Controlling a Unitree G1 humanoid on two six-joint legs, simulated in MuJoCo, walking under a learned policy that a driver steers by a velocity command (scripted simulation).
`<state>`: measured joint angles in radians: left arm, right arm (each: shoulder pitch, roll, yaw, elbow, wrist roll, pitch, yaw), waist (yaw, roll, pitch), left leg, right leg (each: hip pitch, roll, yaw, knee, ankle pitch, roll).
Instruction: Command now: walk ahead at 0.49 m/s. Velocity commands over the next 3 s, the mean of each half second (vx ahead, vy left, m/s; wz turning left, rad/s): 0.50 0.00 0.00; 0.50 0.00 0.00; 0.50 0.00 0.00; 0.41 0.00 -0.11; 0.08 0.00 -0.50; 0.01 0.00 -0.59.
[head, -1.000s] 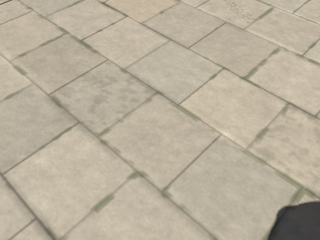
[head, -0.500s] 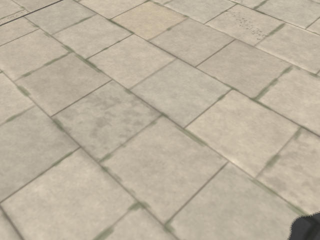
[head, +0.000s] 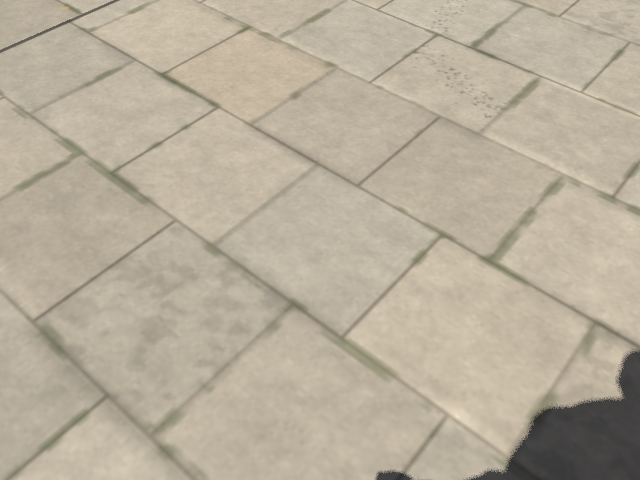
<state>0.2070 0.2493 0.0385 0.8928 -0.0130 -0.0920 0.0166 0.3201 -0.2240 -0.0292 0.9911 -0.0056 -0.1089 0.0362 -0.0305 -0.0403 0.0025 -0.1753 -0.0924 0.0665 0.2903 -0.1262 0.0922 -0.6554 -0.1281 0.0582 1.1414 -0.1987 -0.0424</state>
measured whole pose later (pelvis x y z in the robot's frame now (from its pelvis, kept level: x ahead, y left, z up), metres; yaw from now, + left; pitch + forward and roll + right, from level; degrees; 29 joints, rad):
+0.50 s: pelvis +0.27 -0.08 +0.00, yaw +1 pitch +1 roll +0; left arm 0.28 0.22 0.04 0.91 0.00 -0.11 -0.03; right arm 0.23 -0.28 -0.04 0.93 0.02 -0.09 0.00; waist 0.02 0.04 0.00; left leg -0.56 0.09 -0.03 1.13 -0.26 0.05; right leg -0.23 0.05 -0.07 0.35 -0.15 -0.07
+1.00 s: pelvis +0.55 -0.01 -0.01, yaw +1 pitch +2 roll +0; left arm 0.31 0.25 0.05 0.97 -0.03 -0.10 0.00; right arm 0.16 -0.24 -0.05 0.90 0.00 -0.10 0.03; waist 0.00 -0.03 0.02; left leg -0.37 -0.03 0.06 0.48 -0.15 0.06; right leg -0.38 -0.04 0.03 1.19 -0.38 -0.05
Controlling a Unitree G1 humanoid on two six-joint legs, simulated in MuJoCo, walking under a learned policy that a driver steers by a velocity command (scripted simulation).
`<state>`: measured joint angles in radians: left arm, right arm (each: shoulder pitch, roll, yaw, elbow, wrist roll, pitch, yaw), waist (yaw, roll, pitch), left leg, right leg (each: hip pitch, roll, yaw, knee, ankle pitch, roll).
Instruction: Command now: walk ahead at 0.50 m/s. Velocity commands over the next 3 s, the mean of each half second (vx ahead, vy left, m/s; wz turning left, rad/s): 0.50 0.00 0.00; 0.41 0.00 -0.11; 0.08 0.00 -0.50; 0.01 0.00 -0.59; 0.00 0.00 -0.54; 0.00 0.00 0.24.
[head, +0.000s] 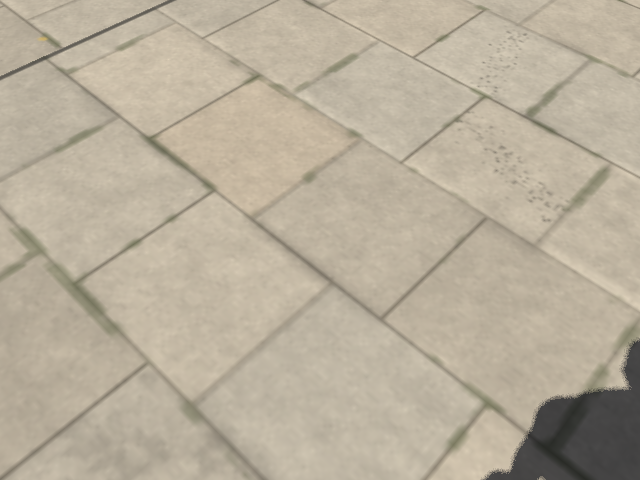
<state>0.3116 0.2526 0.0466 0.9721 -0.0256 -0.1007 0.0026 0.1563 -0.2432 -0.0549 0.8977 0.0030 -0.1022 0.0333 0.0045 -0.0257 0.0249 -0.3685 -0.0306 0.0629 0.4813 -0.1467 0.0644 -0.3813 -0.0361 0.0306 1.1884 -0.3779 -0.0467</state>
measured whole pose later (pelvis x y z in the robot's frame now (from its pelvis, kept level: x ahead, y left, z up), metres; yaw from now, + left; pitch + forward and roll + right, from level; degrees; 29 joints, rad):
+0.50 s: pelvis +0.27 -0.05 -0.01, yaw +0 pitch +2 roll +1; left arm 0.04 0.23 0.06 0.84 -0.01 -0.11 -0.03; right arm 0.37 -0.25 -0.05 1.03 0.02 -0.07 0.00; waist -0.05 0.01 0.03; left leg -0.14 0.00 -0.02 0.87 -0.47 0.02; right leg -0.48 0.00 -0.06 0.57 -0.13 -0.06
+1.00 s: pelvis +0.52 -0.03 -0.01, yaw -5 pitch +2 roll -2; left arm 0.35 0.25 0.06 0.98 -0.01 -0.05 0.02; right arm -0.01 -0.23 -0.05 0.85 -0.02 -0.10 0.00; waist 0.07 0.01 0.04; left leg -0.50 0.03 0.00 0.50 -0.03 0.02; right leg -0.16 0.03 0.04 0.70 -0.50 0.00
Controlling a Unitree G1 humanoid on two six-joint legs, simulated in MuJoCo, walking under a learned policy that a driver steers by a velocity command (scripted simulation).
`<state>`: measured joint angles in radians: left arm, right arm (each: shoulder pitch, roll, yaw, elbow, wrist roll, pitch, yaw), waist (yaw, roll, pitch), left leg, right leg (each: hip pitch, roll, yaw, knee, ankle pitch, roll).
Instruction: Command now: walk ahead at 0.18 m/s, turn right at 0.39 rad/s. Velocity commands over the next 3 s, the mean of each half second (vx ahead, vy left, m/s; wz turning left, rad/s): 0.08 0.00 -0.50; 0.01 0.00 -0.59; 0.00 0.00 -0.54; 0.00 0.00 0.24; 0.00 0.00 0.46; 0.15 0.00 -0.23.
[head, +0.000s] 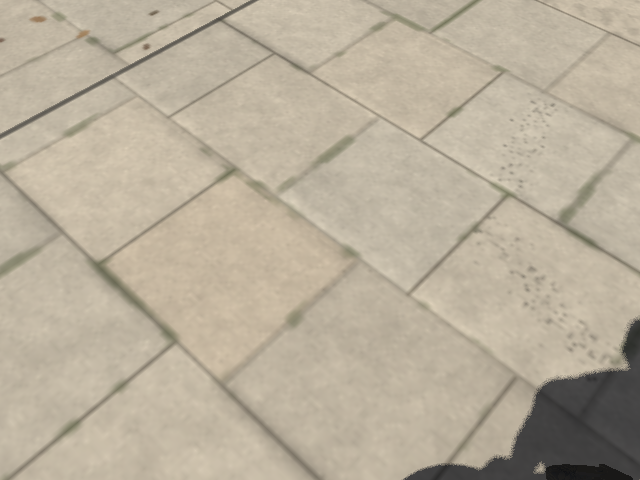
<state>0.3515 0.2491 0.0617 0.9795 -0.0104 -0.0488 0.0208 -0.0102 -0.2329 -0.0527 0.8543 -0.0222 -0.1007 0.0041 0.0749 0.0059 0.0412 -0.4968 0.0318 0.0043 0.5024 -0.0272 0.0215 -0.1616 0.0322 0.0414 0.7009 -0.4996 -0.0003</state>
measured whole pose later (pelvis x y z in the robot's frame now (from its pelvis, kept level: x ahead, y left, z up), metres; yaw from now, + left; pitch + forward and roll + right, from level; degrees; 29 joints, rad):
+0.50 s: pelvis +0.04 -0.03 +0.01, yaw -17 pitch +2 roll +3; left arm 0.23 0.28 0.09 0.77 0.01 0.02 0.01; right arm 0.04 -0.30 -0.09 0.89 0.00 0.02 -0.04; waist 0.01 0.03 0.03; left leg -0.52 0.05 0.05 0.97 -0.45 -0.04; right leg -0.33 -0.01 0.00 0.56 -0.26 -0.05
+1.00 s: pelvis +0.07 -0.01 +0.02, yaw -35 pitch +2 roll +0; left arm 0.16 0.34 0.10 0.67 -0.02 0.04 0.03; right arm 0.12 -0.28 -0.08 0.85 -0.02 -0.01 -0.02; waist 0.00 -0.05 0.03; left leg -0.26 0.00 -0.01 0.46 -0.24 0.01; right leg -0.50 0.11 0.13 1.02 -0.48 0.02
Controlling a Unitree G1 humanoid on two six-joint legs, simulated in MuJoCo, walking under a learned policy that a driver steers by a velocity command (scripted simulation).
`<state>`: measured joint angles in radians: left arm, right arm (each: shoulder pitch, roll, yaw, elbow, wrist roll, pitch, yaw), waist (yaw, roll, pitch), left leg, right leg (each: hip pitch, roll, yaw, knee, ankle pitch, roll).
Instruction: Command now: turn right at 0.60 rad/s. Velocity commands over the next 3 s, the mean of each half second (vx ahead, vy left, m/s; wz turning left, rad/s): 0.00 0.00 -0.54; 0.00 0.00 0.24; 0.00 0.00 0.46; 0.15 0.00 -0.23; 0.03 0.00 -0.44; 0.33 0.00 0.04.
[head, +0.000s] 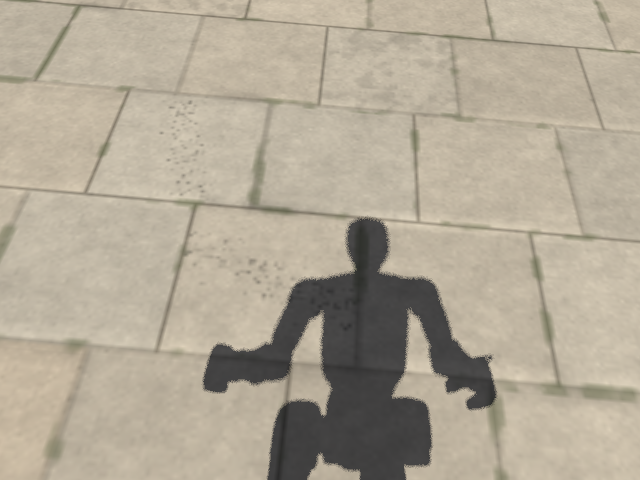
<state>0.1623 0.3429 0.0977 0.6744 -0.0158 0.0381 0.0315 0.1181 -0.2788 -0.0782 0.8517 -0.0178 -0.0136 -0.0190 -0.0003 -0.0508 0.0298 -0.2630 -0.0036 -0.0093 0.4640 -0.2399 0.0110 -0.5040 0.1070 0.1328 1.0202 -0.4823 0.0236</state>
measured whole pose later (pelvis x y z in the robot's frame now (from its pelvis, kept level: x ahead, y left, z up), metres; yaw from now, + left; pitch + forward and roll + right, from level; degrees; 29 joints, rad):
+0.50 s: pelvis +0.00 -0.06 +0.00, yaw -16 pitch +2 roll +2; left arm 0.18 0.29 0.06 0.62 0.01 0.01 0.01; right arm 0.12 -0.35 -0.09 0.80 0.00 0.02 -0.02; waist -0.01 0.05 0.06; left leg -0.53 0.04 0.00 1.11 -0.39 -0.06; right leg -0.28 0.03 0.03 0.47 -0.21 -0.05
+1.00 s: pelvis +0.01 -0.08 -0.01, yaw -4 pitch +1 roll +0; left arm 0.15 0.30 0.08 0.68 -0.01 0.00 0.01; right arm 0.18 -0.33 -0.08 0.73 0.03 0.04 -0.03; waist -0.01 0.03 0.04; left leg -0.32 0.00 -0.15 0.55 -0.25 -0.05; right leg -0.29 0.05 0.02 0.57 -0.33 0.01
